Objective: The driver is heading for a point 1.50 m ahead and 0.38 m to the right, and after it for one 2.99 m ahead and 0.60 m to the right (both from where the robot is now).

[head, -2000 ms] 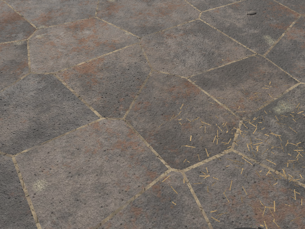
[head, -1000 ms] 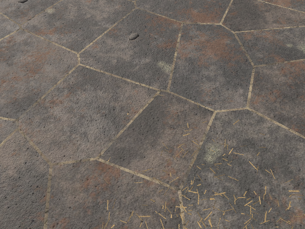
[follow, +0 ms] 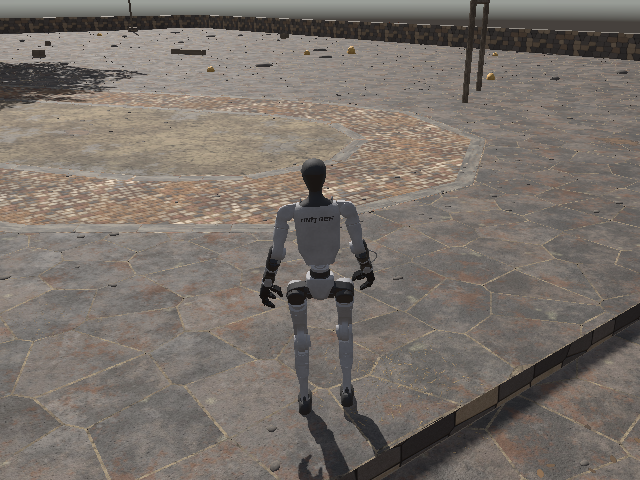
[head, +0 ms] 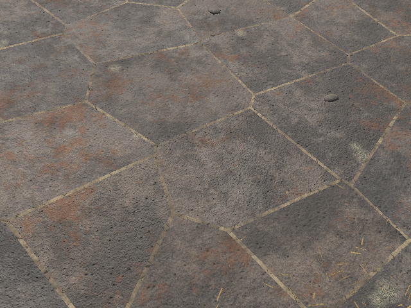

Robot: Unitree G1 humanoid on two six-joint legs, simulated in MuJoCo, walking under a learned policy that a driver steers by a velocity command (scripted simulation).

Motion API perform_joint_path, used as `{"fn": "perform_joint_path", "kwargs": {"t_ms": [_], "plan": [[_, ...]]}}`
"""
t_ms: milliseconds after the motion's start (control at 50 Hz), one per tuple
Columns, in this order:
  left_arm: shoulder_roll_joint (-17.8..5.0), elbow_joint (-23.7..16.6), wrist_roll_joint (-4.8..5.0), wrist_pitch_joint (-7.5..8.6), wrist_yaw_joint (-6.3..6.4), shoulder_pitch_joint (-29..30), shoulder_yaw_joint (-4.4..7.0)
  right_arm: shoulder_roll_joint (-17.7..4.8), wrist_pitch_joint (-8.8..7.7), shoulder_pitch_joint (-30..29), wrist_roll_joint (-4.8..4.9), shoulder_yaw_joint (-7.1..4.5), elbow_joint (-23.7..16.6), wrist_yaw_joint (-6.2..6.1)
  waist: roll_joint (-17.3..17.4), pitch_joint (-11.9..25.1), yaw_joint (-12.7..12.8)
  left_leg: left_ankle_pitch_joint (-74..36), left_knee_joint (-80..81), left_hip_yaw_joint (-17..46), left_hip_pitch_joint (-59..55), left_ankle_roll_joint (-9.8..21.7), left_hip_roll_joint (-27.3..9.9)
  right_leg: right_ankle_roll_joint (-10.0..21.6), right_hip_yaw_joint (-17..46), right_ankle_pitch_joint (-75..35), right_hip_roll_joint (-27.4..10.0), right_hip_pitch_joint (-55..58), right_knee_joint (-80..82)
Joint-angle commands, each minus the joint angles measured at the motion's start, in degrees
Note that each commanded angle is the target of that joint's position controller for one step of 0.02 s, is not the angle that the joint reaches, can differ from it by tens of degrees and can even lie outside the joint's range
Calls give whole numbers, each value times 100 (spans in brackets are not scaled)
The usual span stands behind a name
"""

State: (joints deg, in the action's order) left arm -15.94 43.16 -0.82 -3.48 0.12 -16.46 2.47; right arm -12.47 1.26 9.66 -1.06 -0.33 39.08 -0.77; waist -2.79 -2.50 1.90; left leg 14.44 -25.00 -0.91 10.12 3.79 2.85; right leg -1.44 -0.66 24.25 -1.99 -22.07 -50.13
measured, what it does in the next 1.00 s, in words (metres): steps on the spot, turning right: right foot, then left foot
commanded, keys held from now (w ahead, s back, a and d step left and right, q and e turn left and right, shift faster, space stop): e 0.78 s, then q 0.22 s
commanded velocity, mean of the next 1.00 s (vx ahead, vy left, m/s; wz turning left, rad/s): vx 0.00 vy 0.00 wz -0.37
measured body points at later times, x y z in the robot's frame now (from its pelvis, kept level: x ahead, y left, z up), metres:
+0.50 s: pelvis -0.03 -0.02 +0.00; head -0.01 -0.06 +0.45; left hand +0.14 +0.23 -0.10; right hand +0.02 -0.32 -0.13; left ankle -0.01 +0.11 -0.66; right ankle -0.05 -0.09 -0.74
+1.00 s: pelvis -0.02 +0.02 +0.00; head +0.01 +0.03 +0.45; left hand +0.21 +0.20 -0.13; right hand -0.02 -0.26 -0.10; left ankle +0.03 +0.09 -0.74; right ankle -0.09 -0.09 -0.72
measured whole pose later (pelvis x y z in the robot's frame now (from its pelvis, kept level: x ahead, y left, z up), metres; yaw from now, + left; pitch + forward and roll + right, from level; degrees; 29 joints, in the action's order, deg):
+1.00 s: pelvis -0.02 +0.02 +0.00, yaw -26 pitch +0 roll -1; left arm -16.0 42.1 -1.3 -3.1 -0.1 -11.5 2.9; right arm -13.2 0.5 12.9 -1.3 0.2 41.1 -1.0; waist -2.1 -2.2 -0.6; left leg 12.1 -25.0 4.1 13.0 2.8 3.1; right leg -1.0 6.7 24.2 5.1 -17.0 -39.3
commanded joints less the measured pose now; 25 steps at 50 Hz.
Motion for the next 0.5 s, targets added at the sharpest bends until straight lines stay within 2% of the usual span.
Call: {"fn": "perform_joint_path", "kwargs": {"t_ms": [20,80,180,240,280,300,320,340,360,380,400,420,440,480,500], "plan": [[-425,-151,33,49,-63,-179,92,-722,-110,-24,-1,-127,-211,-112,983,419,-119,-3472,623,472,-407,511,-1367,2,194,-192,163,240,212],[-431,-214,18,29,-55,7,96,-952,-44,161,21,-218,-114,-144,1019,259,-280,-2885,544,597,-495,684,-1589,46,102,7,216,23,311],[-336,-356,19,32,-65,149,92,-975,15,210,-15,-295,-14,-143,891,158,-326,-2349,504,775,-400,1010,-1894,144,-65,401,170,-96,393],[-276,-407,46,58,-94,54,91,-1011,2,115,-27,-340,23,-135,910,330,-251,-2690,275,682,-397,996,-1960,261,-206,401,214,201,792],[-213,-408,57,107,-113,-132,83,-1077,17,-25,10,-377,41,-130,853,457,-68,-2531,-88,421,-202,762,-1848,398,-308,-173,302,745,1671],[-269,-430,36,162,-110,-196,87,-1112,23,7,15,-404,80,-126,691,464,34,-1928,-404,205,109,459,-1689,495,-101,-915,284,1167,2454],[-730,-459,-61,226,-75,-317,192,-947,27,66,-1,-380,10,-102,-226,498,26,-771,-1477,-273,857,21,-1193,745,1229,-1413,-469,1711,3245],[-1552,-544,-23,243,-66,-440,413,-593,58,-231,23,-267,-368,-131,-1425,196,81,1888,-2449,-649,2314,-415,25,1609,3242,-3775,-1928,1888,3360],[-1396,-422,-23,227,-30,-874,428,-745,124,-425,-46,-283,-342,-170,-818,369,346,2313,-3495,112,2352,-432,-93,2141,3151,-4021,-2034,1857,3301],[-1127,-440,21,201,-2,-598,362,-784,157,-303,2,-308,-276,-141,-360,241,110,1840,-3907,311,2383,-448,-218,2102,2619,-3649,-1698,1670,3245],[-935,-525,42,157,16,-109,305,-859,145,-212,34,-337,-199,-111,-87,85,-107,1321,-3858,385,2358,-457,-313,1815,2185,-3107,-1272,1452,3305],[-836,-611,69,142,28,228,267,-967,132,-161,-12,-377,-188,-90,-130,52,-235,988,-3767,363,2394,-485,-324,1580,1969,-2968,-968,1469,3307],[-758,-664,73,148,32,339,249,-994,132,-25,-76,-387,-123,-62,-209,212,-247,790,-3849,290,2306,-551,-277,1512,1783,-3280,-767,1549,3242],[-811,-637,65,178,7,178,274,-913,150,111,-74,-369,-97,-27,-113,461,-209,657,-3878,271,2263,-648,-233,1477,1730,-3474,-675,1687,3147],[-858,-612,58,193,0,89,296,-876,159,75,-52,-357,-131,-26,-96,461,-170,637,-3745,284,2317,-677,-244,1471,1788,-3375,-663,1733,3140]]}}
